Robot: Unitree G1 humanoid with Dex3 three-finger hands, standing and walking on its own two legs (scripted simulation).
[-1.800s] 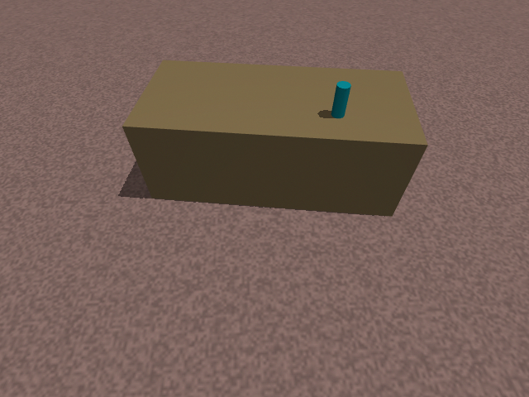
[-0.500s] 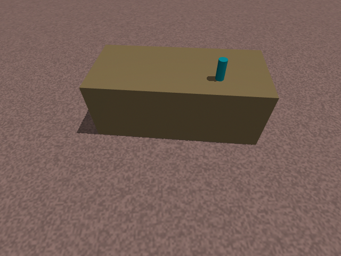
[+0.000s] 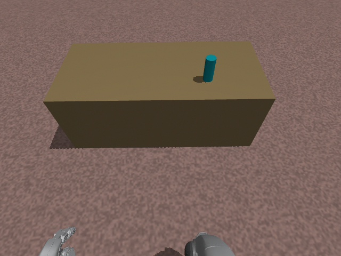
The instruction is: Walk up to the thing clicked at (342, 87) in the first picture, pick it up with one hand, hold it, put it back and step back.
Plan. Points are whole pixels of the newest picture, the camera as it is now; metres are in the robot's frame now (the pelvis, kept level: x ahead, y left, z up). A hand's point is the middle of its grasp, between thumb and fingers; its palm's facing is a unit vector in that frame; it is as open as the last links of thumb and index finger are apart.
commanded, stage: walk up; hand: right
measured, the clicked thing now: (209, 68) +1.00 -0.23 -0.22
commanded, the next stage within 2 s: none
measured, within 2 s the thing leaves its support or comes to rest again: neither
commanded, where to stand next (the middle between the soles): +0.54 +0.00 m, yaw -3 degrees
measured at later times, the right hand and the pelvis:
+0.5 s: hand (263, 223) +0.20 -0.22 -0.09, palm faces +0.09 +0.89 -0.44, open 7.4 cm; pelvis +0.20 +0.06 +0.02, yaw -5 degrees
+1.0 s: hand (253, 156) +0.40 -0.27 -0.12, palm faces +0.08 +0.94 -0.32, open 7.4 cm; pelvis +0.37 +0.00 +0.03, yaw -7 degrees
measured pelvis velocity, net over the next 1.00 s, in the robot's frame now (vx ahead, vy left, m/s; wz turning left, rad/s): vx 0.37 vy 0.00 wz -0.11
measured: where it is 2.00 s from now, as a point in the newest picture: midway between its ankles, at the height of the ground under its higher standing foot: (172, 198)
